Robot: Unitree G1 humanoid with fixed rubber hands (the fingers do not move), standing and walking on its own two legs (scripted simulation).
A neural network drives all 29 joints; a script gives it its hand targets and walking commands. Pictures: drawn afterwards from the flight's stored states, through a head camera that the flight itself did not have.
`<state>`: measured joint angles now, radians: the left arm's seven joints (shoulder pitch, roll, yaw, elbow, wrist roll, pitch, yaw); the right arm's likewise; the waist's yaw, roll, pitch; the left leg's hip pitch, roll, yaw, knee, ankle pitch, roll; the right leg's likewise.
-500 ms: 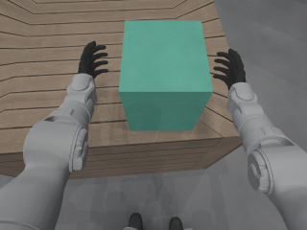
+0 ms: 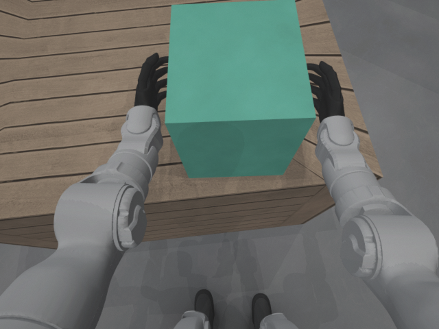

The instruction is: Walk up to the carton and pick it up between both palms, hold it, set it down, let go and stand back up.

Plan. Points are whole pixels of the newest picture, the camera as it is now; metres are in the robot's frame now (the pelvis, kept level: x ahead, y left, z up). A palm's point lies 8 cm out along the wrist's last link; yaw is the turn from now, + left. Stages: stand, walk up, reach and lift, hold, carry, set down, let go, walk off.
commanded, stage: reach and lift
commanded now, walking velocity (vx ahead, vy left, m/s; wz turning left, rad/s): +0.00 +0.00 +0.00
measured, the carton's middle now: (234, 101) +0.52 -0.01 +0.00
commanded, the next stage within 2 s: none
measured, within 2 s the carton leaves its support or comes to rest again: neither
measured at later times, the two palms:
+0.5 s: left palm (153, 109) +0.50 +0.14 +0.02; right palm (319, 126) +0.46 -0.15 +0.01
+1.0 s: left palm (153, 111) +0.49 +0.14 +0.02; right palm (319, 128) +0.46 -0.15 +0.01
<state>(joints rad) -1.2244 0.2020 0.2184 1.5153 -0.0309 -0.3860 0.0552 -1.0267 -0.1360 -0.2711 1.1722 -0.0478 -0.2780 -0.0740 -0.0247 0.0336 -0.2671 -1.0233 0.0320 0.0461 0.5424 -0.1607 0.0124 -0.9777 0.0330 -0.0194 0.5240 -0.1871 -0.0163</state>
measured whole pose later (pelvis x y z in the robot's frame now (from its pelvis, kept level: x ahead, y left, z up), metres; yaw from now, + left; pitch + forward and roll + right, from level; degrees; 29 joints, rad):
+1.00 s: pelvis +0.02 -0.01 +0.02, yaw +2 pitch +30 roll -1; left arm -1.04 0.03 0.66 1.26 0.45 -0.40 0.09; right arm -0.88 0.13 -0.86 1.01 -0.65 -0.42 -0.04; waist -0.04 0.02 -0.16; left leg -0.79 0.03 0.05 0.42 -0.15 0.00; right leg -0.73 0.02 -0.09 0.39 -0.17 -0.03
